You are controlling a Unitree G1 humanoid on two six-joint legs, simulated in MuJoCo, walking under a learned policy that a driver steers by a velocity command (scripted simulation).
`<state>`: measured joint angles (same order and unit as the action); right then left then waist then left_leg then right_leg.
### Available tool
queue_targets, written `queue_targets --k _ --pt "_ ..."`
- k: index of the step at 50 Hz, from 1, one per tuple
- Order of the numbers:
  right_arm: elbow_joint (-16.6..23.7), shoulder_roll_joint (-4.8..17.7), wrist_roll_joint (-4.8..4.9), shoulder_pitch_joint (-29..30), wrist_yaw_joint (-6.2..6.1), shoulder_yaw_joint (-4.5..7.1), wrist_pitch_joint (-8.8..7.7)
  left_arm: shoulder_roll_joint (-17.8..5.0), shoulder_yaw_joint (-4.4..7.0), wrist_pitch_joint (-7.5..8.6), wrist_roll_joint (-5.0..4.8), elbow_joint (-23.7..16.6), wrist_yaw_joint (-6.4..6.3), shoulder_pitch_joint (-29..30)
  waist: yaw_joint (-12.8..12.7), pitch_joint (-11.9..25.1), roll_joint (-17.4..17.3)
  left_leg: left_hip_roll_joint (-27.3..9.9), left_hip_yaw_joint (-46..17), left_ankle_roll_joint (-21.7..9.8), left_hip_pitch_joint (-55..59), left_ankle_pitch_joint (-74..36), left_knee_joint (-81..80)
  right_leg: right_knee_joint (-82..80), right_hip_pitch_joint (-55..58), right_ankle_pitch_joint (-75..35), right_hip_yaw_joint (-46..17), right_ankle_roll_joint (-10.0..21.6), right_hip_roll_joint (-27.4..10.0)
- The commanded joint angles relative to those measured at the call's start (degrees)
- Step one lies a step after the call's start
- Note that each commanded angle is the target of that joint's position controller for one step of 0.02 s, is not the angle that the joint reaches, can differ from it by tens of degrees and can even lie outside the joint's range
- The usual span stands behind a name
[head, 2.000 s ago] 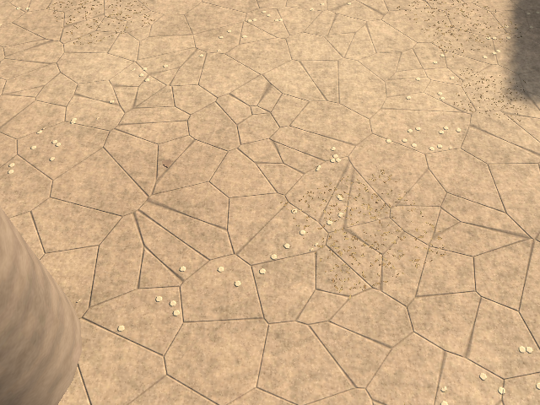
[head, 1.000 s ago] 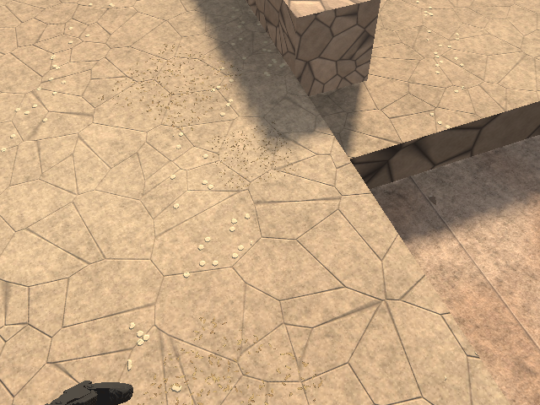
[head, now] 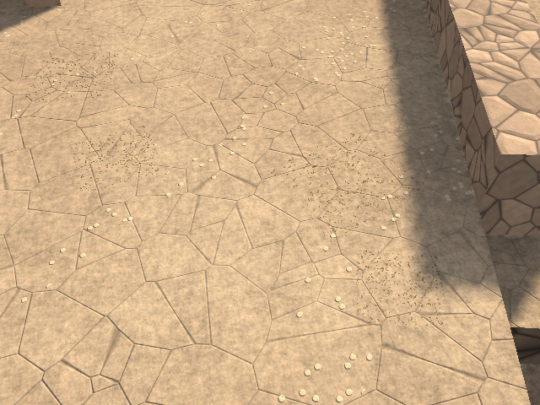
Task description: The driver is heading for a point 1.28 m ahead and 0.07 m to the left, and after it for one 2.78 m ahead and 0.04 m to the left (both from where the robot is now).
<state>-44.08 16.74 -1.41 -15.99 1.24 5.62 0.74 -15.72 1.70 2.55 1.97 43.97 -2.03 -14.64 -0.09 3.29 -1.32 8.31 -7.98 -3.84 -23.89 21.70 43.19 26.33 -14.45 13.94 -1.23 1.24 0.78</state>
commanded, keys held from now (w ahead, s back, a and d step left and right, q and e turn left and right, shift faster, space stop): w+q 0.34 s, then w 0.30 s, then w+e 0.02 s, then e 0.34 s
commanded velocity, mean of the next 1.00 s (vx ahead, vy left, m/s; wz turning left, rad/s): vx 0.40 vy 0.00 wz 0.23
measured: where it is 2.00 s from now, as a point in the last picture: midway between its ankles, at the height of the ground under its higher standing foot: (232, 400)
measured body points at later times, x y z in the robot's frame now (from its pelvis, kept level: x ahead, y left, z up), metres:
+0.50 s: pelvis +0.21 +0.08 -0.02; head +0.26 +0.10 +0.43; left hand +0.12 +0.33 -0.15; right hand +0.47 -0.09 -0.12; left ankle +0.26 +0.16 -0.74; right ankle +0.07 -0.10 -0.64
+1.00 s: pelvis +0.45 +0.13 -0.02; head +0.49 +0.13 +0.43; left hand +0.52 +0.41 -0.14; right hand +0.56 -0.11 -0.16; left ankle +0.29 +0.19 -0.65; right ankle +0.56 +0.10 -0.74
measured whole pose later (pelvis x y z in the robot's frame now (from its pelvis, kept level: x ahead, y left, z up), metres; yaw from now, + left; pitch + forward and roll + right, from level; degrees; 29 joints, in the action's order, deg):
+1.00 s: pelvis +0.45 +0.13 -0.02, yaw +11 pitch +0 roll +1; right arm -49.6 13.8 -1.0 -15.4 -1.6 1.5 -2.2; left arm -13.9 2.3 2.5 0.3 45.7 1.0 -10.4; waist 0.8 -5.1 -0.6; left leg 4.2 2.0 -1.3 -16.3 28.8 66.5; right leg 32.7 -25.1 8.1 3.1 7.3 4.5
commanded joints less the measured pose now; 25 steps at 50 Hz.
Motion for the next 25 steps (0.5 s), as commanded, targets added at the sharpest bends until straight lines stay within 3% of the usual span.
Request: queue_targets --k 1,3,5,9,15,17,18,19,20,21,22,23,24,25 --pt "6.23 5.13 -1.01 5.09 1.27 0.49 -2.35 -8.66 2.57 1.17 -0.31 -2.14 0.02 -1.63 0.53 -8.92 5.32 -5.78 -1.00 1.02 -23.87 -3.39 14.07 -20.45 11.10 26.16 -26.14 7.18 -19.99" --pt "4.69 5.00 -1.41 2.84 2.33 0.46 -1.64 -7.04 2.09 1.97 -0.85 -2.30 0.43 -1.57 0.59 -7.26 8.82 -6.55 2.09 2.80 -21.34 -8.05 18.81 -20.34 10.92 13.28 -14.16 5.34 -14.79" --pt "5.79 3.87 -1.22 5.35 2.90 -0.10 -1.13 -6.18 2.01 2.55 -0.63 -1.07 1.11 -4.96 -0.77 -6.76 8.03 -7.64 3.03 3.34 -22.19 -10.97 21.16 -19.46 11.95 4.20 -8.42 5.39 -13.76" --pt "8.15 2.64 -0.89 12.69 3.55 -1.03 -0.56 -6.34 2.39 2.63 -0.20 0.94 1.93 -10.29 -3.77 -8.27 7.65 -9.12 5.00 4.00 -24.66 -13.71 16.25 -18.49 15.09 -8.55 -1.90 6.06 -14.15" --pt "11.75 0.86 -0.92 21.85 4.74 -2.71 -0.99 -7.59 2.74 2.36 -0.43 2.87 1.32 -12.45 -5.42 -10.28 8.66 -10.18 12.48 1.65 -17.20 -13.28 -1.53 -16.44 16.81 -19.38 5.74 5.07 -15.45" --pt "11.93 1.08 -1.23 21.22 4.34 -2.84 -1.04 -8.40 2.87 1.74 -0.44 3.82 0.97 -12.90 -4.45 -9.33 9.16 -7.97 15.43 -0.80 -11.17 -9.11 -6.22 -11.75 17.94 -31.67 8.83 4.09 -15.60" --pt "11.37 1.45 -1.41 19.03 3.80 -2.67 -1.19 -8.94 2.86 1.47 -0.53 4.52 0.80 -13.62 -3.16 -7.34 9.61 -5.57 16.65 -2.26 -5.61 -6.57 -7.75 -6.64 17.92 -44.29 10.03 3.79 -15.73" --pt "9.61 2.38 -1.37 13.03 3.11 -2.10 -1.52 -9.90 2.94 1.14 -0.64 5.07 0.74 -14.19 -0.29 -3.35 9.60 -2.90 17.08 -3.98 2.23 -5.46 -9.26 1.92 17.78 -54.05 10.92 3.72 -15.82" --pt "6.20 3.66 -1.67 2.69 2.25 -1.28 -2.19 -10.19 2.77 0.90 -1.03 5.13 0.63 -13.89 4.52 2.50 7.88 -1.49 15.85 -5.75 16.20 -9.12 -13.64 13.96 12.82 -52.54 12.86 2.69 -14.95" --pt "3.78 7.51 -2.23 -6.68 1.14 0.01 -2.51 -8.06 1.98 1.07 -0.99 3.49 0.94 -13.81 8.19 9.48 2.85 -11.07 3.45 -7.97 32.78 -2.64 -15.04 29.37 -0.19 -32.71 13.02 1.69 -13.70" --pt "4.11 13.90 -1.28 -7.13 0.36 1.07 -2.56 -0.84 0.25 1.33 -1.59 -0.59 2.51 -15.93 4.67 17.02 -12.91 -30.56 -27.82 -15.30 49.21 -3.32 -19.15 48.78 -22.73 18.40 10.73 -1.35 -4.13" --pt "4.03 13.07 0.21 -10.80 -0.38 1.36 -1.95 -7.55 2.06 1.44 -1.10 -0.94 2.26 -7.89 9.32 17.72 -4.31 -29.87 -31.70 -15.35 46.50 -11.36 -23.59 53.89 -25.72 13.87 1.26 -0.70 -2.88" --pt "2.50 11.45 0.21 -6.69 -0.96 0.89 -2.09 -6.66 1.90 1.82 -2.19 -2.21 2.38 -4.31 6.55 8.48 -3.72 -27.57 -20.53 -14.31 39.69 -20.23 -23.20 53.53 -28.39 7.97 0.51 0.03 -5.53" --pt "2.18 8.03 0.41 -3.89 -1.01 -0.06 -2.51 -5.44 1.30 2.30 -1.99 -1.50 2.43 -4.37 4.05 2.78 -1.15 -24.80 -14.46 -12.62 30.53 -27.33 -24.22 48.58 -25.52 5.07 0.78 0.35 -7.08"
Velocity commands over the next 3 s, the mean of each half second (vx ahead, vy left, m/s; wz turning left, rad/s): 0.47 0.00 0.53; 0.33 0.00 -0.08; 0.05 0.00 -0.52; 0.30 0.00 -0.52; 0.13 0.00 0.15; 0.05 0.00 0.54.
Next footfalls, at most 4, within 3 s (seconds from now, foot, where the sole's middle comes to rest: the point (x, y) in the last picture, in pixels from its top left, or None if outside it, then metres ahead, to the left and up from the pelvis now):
0.40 left None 0.30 0.17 -0.78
0.92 right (250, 386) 0.60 0.11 -0.78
1.46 left None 0.54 0.29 -0.78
1.98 right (294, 363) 0.66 0.00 -0.78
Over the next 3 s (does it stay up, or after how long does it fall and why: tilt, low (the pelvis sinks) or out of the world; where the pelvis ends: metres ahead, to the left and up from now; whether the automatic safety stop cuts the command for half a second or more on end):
stays up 0.72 0.04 0.00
